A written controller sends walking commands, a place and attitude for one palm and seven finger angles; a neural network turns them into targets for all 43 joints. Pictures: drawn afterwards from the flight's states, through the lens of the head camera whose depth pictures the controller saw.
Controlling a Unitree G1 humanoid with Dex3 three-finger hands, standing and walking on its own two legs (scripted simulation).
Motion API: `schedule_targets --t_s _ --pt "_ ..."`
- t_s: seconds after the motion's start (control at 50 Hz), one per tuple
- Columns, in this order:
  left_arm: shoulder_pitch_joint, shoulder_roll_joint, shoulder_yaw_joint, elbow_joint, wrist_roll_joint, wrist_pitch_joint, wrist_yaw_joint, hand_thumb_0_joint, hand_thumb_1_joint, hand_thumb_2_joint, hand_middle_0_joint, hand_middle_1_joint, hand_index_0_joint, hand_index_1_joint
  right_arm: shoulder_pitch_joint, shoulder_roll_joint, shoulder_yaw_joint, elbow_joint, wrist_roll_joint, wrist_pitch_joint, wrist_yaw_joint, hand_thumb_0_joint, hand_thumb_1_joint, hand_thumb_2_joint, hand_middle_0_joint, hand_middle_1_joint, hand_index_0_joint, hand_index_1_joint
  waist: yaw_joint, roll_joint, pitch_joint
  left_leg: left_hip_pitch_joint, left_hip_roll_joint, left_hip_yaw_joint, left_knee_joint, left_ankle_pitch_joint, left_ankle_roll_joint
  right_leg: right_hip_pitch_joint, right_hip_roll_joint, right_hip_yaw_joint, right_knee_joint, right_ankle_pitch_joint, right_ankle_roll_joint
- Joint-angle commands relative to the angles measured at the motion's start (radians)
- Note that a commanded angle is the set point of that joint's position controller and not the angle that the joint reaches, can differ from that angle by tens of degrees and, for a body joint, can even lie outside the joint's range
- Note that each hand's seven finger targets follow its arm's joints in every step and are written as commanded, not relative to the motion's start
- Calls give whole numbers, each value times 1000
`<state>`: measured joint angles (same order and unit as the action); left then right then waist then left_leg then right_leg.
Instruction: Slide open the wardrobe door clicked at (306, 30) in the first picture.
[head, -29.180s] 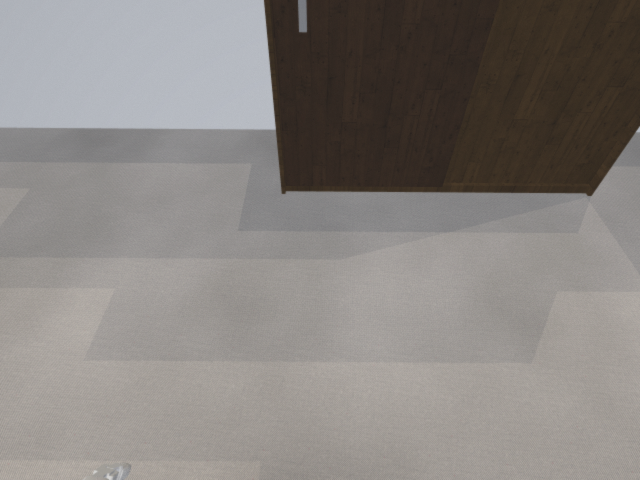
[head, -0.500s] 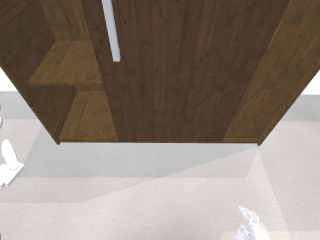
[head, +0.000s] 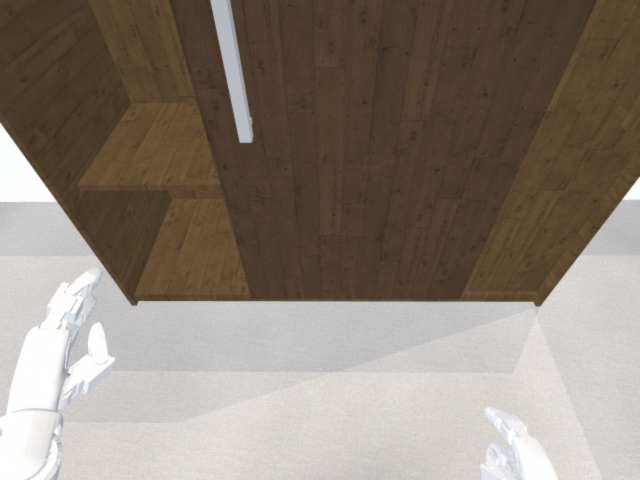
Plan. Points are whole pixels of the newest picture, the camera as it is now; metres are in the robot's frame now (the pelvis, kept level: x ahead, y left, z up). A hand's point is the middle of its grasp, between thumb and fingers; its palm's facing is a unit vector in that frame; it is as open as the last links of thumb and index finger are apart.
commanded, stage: let the arm hang, fingers relaxed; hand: left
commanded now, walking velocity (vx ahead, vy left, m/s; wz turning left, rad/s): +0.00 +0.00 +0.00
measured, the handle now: (235, 61) +0.78 +0.22 +0.16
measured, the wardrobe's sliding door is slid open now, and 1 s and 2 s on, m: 0.44 0.44 0.44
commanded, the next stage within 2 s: look to check the result in 1.02 s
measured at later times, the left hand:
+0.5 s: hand out of the picture -0.02 +0.20 -0.16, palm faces -0.06 -0.97 -0.25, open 7.2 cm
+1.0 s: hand out of the picture +0.03 +0.18 -0.16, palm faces -0.06 -0.98 -0.21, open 7.3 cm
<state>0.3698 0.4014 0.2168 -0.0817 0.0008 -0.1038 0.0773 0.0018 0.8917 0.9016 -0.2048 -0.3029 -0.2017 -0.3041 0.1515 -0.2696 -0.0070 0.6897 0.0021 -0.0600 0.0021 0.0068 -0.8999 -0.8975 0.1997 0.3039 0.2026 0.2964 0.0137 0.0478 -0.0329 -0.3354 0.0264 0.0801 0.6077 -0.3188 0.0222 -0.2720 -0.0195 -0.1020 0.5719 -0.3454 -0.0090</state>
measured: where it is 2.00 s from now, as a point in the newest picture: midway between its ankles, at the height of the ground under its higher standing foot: outside the picture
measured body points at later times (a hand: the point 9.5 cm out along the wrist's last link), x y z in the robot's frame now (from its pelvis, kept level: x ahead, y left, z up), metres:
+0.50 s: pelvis -0.01 +0.00 +0.02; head +0.03 +0.00 +0.46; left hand -0.01 +0.25 -0.14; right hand -0.03 -0.23 -0.15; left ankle +0.00 +0.10 -0.73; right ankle -0.03 -0.11 -0.73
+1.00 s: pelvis +0.00 +0.01 +0.02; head +0.02 +0.00 +0.47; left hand +0.04 +0.24 -0.14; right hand +0.00 -0.23 -0.14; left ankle +0.00 +0.10 -0.73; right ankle -0.03 -0.11 -0.73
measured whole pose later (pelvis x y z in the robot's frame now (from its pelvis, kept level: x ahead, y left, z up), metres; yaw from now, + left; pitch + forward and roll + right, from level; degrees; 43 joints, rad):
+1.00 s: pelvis +0.00 +0.01 +0.02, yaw -2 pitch +0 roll +0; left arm 0.20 0.18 -0.02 1.15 0.01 -0.01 0.03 0.00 0.91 0.90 -0.20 -0.30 -0.20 -0.30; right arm 0.22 -0.17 0.00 1.15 -0.02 0.00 -0.02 0.00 -0.91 -0.90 0.20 0.30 0.20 0.30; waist -0.02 0.00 0.04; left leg -0.14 0.01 0.12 0.35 -0.21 0.03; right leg -0.11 -0.02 -0.06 0.36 -0.24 0.00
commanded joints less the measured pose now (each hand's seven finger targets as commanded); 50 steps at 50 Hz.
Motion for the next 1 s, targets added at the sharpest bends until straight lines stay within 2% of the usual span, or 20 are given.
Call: schedule_targets --t_s 0.0,0.04,0.06,0.08,0.14,0.18,0.2,0.22,0.24,0.28,0.3,0.34,0.4,0.48,0.6,0.64,0.72,0.76,0.8,0.98 --pt "-93 9 -151 439 23 96 -62 0 900 900 -200 -300 -200 -300 -18 -151 -32 -31 -18 36 15 0 -900 -900 200 300 200 300 -20 -163 -24 -35 120 -147 -110 190 27 4 -109 95 -59 150 -17" --pt "-142 3 -175 571 19 100 -57 0 900 900 -200 -300 -200 -300 -11 -134 -22 6 -26 53 10 0 -900 -900 200 300 200 300 -22 -174 -18 -5 96 -133 -126 216 15 32 -131 123 -86 204 -25" --pt "-156 -4 -183 637 17 103 -55 0 900 900 -200 -300 -200 -300 -7 -120 -17 28 -29 60 7 0 -900 -900 200 300 200 300 -22 -158 -11 13 87 -127 -142 219 11 40 -133 132 -100 216 -23" --pt "-166 -7 -190 702 17 104 -54 0 900 900 -200 -300 -200 -300 -2 -116 -14 58 -33 64 5 0 -900 -900 200 300 200 300 -23 -134 -18 36 86 -121 -166 241 7 59 -129 134 -108 236 -20" --pt "-159 -11 -201 856 13 101 -50 0 900 900 -200 -300 -200 -300 -1 -101 -3 135 -31 65 -2 0 -900 -900 200 300 200 300 -13 14 -27 89 90 -107 -216 312 3 123 -115 135 -135 278 -8" --pt "-148 -22 -207 943 11 95 -50 0 900 900 -200 -300 -200 -300 12 -85 -1 190 -27 65 -9 0 -900 -900 200 300 200 300 -18 31 -24 126 85 -97 -230 263 -2 124 -115 150 -181 252 -16" --pt "-139 -23 -207 975 12 92 -49 0 900 900 -200 -300 -200 -300 25 -82 -1 213 -24 66 -12 0 -900 -900 200 300 200 300 -19 8 -22 142 87 -97 -229 262 -2 126 -113 147 -200 254 -18" --pt "-128 -62 -194 995 15 91 -48 0 900 900 -200 -300 -200 -300 41 -63 -8 233 -29 65 -15 0 -900 -900 200 300 200 300 -19 59 -34 147 90 -91 -234 241 0 138 -117 143 -217 248 -22" --pt "-132 -56 -198 1020 13 93 -47 0 900 900 -200 -300 -200 -300 48 -55 -7 254 -27 68 -16 0 -900 -900 200 300 200 300 -21 84 -13 140 89 -94 -246 214 0 135 -115 142 -228 225 -23" --pt "-129 -62 -203 1063 10 91 -48 0 900 900 -200 -300 -200 -300 69 -44 -8 292 -25 69 -19 0 -900 -900 200 300 200 300 -22 52 -1 139 92 -96 -263 189 0 136 -111 140 -249 205 -27" --pt "-121 -61 -203 1081 11 89 -47 0 900 900 -200 -300 -200 -300 90 -49 -10 305 -23 68 -21 0 -900 -900 200 300 200 300 -21 -5 -19 160 97 -98 -255 216 2 147 -111 132 -253 230 -25" --pt "-128 -74 -211 1114 9 90 -47 0 900 900 -200 -300 -200 -300 107 -40 -9 339 -22 68 -25 0 -900 -900 200 300 200 300 -26 -23 19 164 100 -92 -267 210 0 127 -111 132 -266 220 -25" --pt "-115 -77 -213 1153 10 89 -45 0 900 900 -200 -300 -200 -300 128 -33 -11 374 -19 67 -27 0 -900 -900 200 300 200 300 -24 -48 30 175 103 -90 -276 218 2 123 -110 125 -273 215 -23" --pt "-111 -91 -216 1186 9 92 -43 0 900 900 -200 -300 -200 -300 138 -19 -8 407 -20 67 -29 0 -900 -900 200 300 200 300 -23 -61 73 168 101 -89 -300 195 4 102 -105 127 -279 182 -20" --pt "-95 -101 -217 1204 12 88 -39 0 900 900 -200 -300 -200 -300 146 -6 -7 429 -19 63 -29 0 -900 -900 200 300 200 300 -22 -75 53 194 102 -82 -296 240 7 109 -104 128 -271 227 -16" --pt "-104 -110 -218 1206 11 89 -38 0 900 900 -200 -300 -200 -300 144 5 -6 437 -21 64 -29 0 -900 -900 200 300 200 300 -25 -64 79 182 101 -78 -307 224 4 100 -105 128 -275 215 -13" --pt "-107 -117 -215 1207 13 87 -37 0 900 900 -200 -300 -200 -300 136 8 -6 442 -21 60 -30 0 -900 -900 200 300 200 300 -24 -65 83 189 102 -80 -308 250 4 101 -105 127 -271 238 -11" --pt "-108 -120 -215 1208 13 88 -37 0 900 900 -200 -300 -200 -300 128 8 -6 444 -23 60 -31 0 -900 -900 200 300 200 300 -23 -34 100 188 100 -79 -314 244 4 94 -103 132 -275 228 -11" --pt "-101 -110 -213 1204 14 84 -37 0 900 900 -200 -300 -200 -300 132 0 -7 441 -21 57 -30 0 -900 -900 200 300 200 300 -22 -45 69 203 102 -80 -305 275 6 112 -104 133 -272 265 -11" --pt "-121 -95 -209 1202 13 79 -39 0 900 900 -200 -300 -200 -300 112 -24 -10 437 -21 50 -33 0 -900 -900 200 300 200 300 -26 -50 58 233 107 -79 -311 324 7 129 -109 131 -274 315 -11"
